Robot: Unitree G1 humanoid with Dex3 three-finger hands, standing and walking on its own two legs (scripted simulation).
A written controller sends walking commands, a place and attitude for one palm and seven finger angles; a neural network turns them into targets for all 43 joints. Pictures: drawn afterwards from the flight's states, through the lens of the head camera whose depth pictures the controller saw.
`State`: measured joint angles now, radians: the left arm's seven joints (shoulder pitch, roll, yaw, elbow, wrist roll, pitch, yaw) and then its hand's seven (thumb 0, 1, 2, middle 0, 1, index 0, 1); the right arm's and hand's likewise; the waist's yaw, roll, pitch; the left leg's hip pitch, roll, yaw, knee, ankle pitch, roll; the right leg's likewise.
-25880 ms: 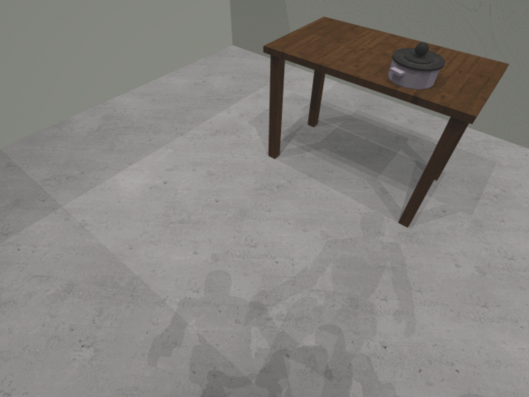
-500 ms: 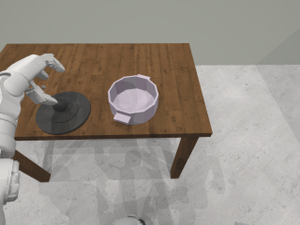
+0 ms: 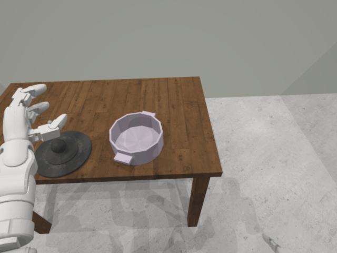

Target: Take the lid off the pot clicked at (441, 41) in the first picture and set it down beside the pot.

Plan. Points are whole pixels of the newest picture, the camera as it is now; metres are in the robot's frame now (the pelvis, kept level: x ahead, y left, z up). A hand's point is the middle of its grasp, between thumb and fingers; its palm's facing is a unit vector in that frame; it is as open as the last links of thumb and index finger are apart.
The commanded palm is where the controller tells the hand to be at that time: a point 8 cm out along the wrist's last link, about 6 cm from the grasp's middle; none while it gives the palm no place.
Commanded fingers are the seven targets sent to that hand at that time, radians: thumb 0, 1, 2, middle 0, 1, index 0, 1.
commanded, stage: draw the hand back to the body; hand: left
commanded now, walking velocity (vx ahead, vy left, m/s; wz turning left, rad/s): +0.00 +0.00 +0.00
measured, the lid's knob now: (58, 145) +0.44 +0.40 -0.06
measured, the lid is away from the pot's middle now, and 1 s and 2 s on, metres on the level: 0.26 0.26 0.26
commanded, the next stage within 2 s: step back with the hand held close in 1.22 s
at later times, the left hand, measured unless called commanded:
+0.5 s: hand (47, 148) +0.28 +0.26 +0.15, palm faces +0.43 -0.85 -0.31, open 7.6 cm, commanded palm +0.22 +0.29 +0.17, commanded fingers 0.00 0.90 0.90 -0.20 -0.30 -0.20 -0.30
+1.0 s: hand (29, 190) +0.19 +0.24 +0.16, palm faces +0.36 -0.87 -0.35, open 7.4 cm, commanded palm +0.13 +0.29 +0.17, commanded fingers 0.00 0.90 0.90 -0.20 -0.30 -0.20 -0.30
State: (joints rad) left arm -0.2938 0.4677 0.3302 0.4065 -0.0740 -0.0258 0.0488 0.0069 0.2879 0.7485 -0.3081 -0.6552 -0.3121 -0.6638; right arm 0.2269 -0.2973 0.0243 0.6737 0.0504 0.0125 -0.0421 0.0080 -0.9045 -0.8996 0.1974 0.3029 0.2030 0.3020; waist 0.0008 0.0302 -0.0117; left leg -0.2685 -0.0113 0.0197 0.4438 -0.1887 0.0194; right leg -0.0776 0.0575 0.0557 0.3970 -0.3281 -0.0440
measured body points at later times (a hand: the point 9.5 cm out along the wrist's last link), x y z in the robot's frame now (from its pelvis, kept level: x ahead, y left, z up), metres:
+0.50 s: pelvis +0.01 -0.02 +0.00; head +0.00 -0.05 +0.45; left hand +0.25 +0.30 +0.17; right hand +0.20 -0.26 -0.09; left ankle +0.03 +0.11 -0.74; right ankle -0.08 -0.10 -0.74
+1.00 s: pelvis -0.01 +0.00 +0.00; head -0.03 -0.02 +0.45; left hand +0.16 +0.29 +0.18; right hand +0.19 -0.21 -0.08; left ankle +0.03 +0.11 -0.74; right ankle -0.08 -0.10 -0.74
